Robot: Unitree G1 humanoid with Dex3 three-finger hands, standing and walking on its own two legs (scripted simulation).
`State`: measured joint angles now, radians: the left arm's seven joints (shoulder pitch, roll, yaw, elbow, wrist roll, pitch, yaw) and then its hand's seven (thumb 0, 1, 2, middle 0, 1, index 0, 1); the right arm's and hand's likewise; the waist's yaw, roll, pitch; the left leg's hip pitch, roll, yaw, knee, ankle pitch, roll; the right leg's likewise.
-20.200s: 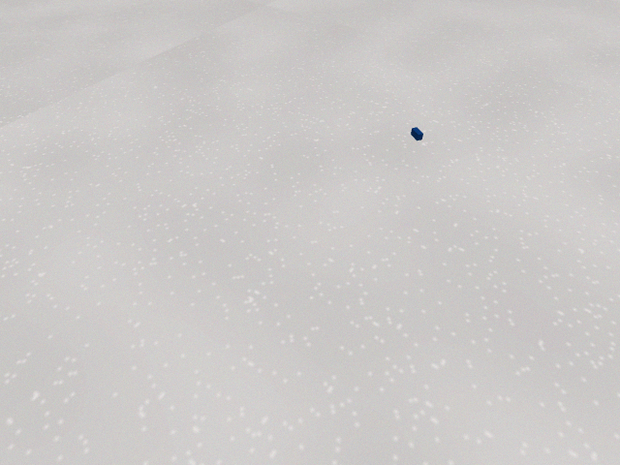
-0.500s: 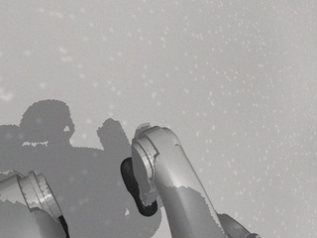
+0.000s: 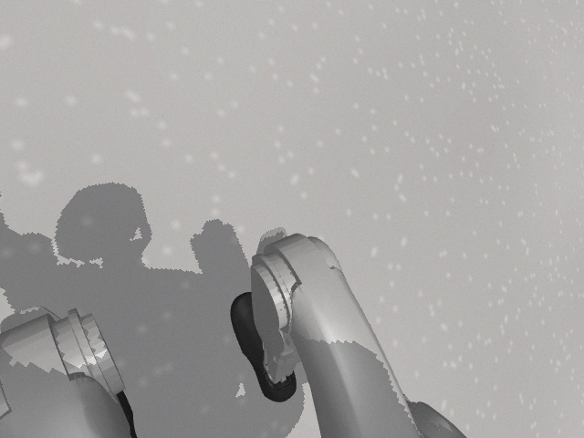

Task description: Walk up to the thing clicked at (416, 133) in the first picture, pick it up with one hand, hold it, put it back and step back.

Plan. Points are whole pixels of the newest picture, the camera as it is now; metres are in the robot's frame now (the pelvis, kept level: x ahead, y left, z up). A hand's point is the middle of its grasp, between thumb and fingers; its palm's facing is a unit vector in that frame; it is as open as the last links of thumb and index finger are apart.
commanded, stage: settle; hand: left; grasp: from above
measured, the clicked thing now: out of the picture +0.47 +0.28 -0.29
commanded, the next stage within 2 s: lift in 0.56 s
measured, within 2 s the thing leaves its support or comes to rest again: neither
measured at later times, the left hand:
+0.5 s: hand out of the picture +0.45 +0.29 -0.15, palm faces -0.43 -0.12 -0.89, open 6.2 cm
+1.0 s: hand out of the picture +0.43 +0.30 -0.08, palm faces -0.45 -0.13 -0.89, open 6.2 cm
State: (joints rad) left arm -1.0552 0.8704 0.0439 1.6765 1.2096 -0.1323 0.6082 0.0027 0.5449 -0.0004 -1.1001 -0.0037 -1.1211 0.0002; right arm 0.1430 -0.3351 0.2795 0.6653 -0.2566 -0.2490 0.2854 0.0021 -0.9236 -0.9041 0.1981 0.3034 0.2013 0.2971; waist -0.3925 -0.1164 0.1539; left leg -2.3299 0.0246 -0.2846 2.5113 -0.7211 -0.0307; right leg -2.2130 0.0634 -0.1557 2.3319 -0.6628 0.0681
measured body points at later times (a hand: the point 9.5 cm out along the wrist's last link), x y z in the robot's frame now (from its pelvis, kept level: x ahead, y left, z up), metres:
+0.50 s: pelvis +0.00 -0.01 +0.01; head +0.23 +0.08 +0.39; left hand +0.47 +0.29 -0.10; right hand +0.09 -0.27 -0.09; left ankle +0.06 +0.13 -0.28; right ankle +0.12 -0.12 -0.28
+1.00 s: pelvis -0.01 -0.01 +0.05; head +0.20 +0.07 +0.44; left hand +0.45 +0.30 -0.03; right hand +0.08 -0.27 -0.07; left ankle +0.06 +0.13 -0.28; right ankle +0.12 -0.12 -0.28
